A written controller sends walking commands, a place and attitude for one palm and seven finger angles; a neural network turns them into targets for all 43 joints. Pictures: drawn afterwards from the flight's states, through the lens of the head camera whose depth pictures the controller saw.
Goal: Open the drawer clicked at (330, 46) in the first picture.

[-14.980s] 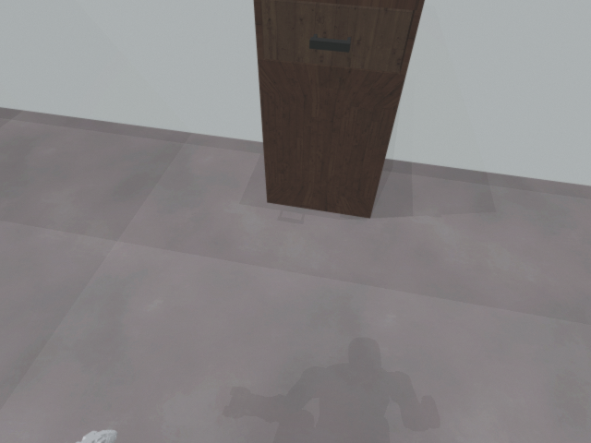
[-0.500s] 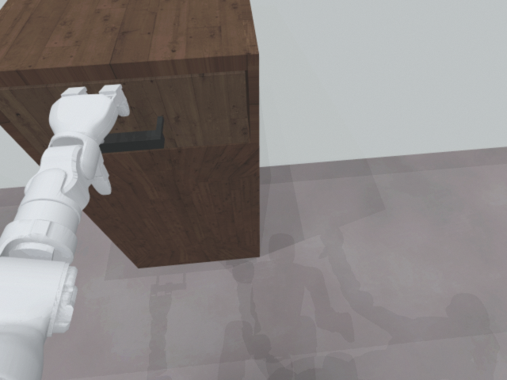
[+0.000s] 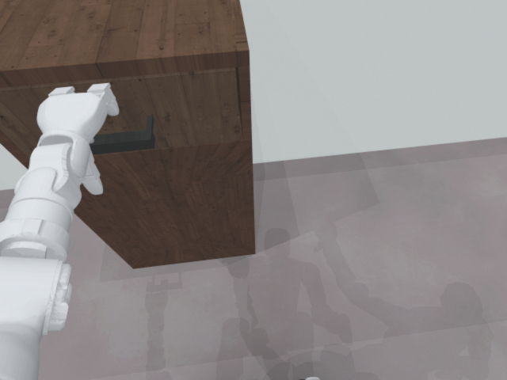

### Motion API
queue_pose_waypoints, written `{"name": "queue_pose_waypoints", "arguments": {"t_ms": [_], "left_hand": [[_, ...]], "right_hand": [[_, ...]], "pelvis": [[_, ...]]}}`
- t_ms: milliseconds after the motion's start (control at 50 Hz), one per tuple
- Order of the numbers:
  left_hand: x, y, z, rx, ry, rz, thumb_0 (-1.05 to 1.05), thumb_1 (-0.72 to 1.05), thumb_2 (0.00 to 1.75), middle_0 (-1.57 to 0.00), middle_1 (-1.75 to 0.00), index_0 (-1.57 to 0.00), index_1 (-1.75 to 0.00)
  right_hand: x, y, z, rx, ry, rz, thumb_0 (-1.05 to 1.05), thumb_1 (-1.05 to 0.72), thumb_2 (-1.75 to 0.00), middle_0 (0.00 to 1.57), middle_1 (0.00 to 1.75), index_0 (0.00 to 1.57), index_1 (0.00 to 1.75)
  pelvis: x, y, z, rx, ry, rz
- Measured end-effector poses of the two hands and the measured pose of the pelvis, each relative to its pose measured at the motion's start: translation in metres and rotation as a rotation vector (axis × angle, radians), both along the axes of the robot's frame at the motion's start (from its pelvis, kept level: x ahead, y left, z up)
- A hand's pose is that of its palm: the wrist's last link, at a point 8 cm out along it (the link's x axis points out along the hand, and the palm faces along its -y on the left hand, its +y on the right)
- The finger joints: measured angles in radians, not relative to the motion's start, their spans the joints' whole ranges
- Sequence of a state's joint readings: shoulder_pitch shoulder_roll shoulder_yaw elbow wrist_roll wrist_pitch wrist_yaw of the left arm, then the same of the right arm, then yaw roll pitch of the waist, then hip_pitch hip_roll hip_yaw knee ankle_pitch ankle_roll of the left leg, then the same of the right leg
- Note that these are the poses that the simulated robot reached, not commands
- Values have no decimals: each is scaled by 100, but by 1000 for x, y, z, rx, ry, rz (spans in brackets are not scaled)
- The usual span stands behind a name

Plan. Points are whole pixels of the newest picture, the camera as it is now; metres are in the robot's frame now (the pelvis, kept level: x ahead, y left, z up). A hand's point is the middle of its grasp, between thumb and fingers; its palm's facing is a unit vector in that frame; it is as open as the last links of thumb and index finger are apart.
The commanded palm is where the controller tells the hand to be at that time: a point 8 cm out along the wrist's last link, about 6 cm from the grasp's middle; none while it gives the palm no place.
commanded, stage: re-aim the fingers above the handle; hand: left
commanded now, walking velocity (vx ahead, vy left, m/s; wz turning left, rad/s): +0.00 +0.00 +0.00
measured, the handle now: (120, 133) +0.55 +0.24 +0.04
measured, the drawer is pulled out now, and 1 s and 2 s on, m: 0.00 0.00 0.00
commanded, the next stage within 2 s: lower the fingers behind the handle in 1.00 s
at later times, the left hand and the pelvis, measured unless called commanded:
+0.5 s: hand (95, 137) +0.49 +0.25 +0.09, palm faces -0.05 +0.01 -1.00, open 13.8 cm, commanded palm +0.47 +0.25 +0.15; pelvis +0.00 +0.00 +0.00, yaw +1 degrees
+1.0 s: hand (95, 138) +0.48 +0.25 +0.09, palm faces -0.02 +0.01 -1.00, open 13.8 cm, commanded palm +0.46 +0.25 +0.15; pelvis +0.00 +0.00 +0.00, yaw +0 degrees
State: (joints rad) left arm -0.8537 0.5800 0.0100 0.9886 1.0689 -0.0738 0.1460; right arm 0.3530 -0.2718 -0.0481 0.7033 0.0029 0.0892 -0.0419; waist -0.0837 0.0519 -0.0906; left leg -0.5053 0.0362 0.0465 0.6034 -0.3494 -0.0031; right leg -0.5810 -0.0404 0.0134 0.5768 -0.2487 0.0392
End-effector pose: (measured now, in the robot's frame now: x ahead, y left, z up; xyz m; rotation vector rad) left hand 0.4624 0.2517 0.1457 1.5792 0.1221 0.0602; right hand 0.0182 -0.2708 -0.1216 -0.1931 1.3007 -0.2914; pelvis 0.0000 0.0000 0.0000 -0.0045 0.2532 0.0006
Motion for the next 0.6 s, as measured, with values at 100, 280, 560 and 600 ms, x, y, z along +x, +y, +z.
{"name": "queue_pose_waypoints", "arguments": {"t_ms": [100, 280, 560, 600], "left_hand": [[-3, 3, -3, 2, -1, -18, 0, -49, 30, -32, -120, -32, -120], [5, -3, 2, -4, -30, -13, 0, -49, 30, -32, -120, -32, -120], [7, -6, -3, -1, 1, -19, 0, -49, 30, -32, -120, -32, -120], [7, -6, -3, -5, -7, -21, 0, -49, 30, -32, -120, -32, -120]], "right_hand": [[7, -1, 1, -8, -2, 16, 1, -91, -90, 21, 30, 20, 30], [23, -2, 2, -13, -34, 42, 1, -91, -90, 21, 30, 20, 30], [21, 2, -1, 1, -28, 29, 1, -91, -90, 21, 30, 20, 30], [19, 2, -1, 2, -19, 30, 1, -91, -90, 21, 30, 20, 30]], "pelvis": [[0, 0, 0, -2, -2, 12], [1, 1, -1, -4, 8, 21], [4, 1, -2, -3, 10, 13], [4, 0, -2, -3, 10, 14]]}}
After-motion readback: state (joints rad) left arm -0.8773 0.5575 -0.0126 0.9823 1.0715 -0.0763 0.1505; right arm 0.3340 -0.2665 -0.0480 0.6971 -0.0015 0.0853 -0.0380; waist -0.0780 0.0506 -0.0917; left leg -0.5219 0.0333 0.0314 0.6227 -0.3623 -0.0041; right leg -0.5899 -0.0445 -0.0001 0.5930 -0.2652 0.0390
